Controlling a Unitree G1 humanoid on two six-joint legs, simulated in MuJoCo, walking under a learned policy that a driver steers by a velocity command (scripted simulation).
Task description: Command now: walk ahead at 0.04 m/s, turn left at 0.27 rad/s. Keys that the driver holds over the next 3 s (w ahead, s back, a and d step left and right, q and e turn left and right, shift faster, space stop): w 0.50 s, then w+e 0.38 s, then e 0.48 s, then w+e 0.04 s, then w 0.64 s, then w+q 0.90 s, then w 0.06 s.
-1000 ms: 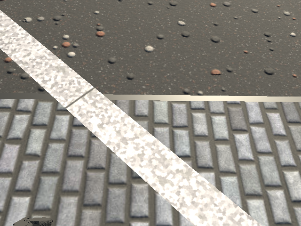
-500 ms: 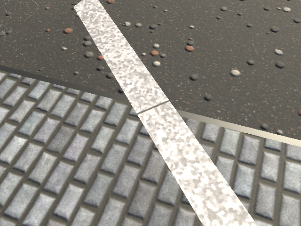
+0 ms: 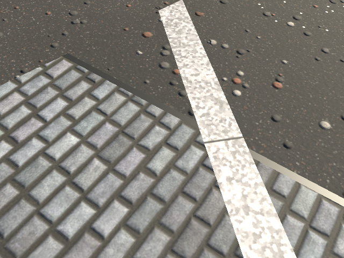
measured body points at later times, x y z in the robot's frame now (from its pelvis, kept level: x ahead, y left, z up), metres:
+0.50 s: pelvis +0.13 +0.02 -0.01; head +0.16 +0.02 +0.44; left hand +0.10 +0.30 -0.13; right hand +0.36 -0.22 -0.09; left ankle +0.23 +0.14 -0.73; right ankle +0.00 -0.14 -0.74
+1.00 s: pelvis +0.38 +0.04 -0.01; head +0.41 +0.03 +0.43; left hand +0.62 +0.23 -0.10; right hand +0.35 -0.25 -0.14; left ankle +0.23 +0.14 -0.74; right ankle +0.54 -0.11 -0.71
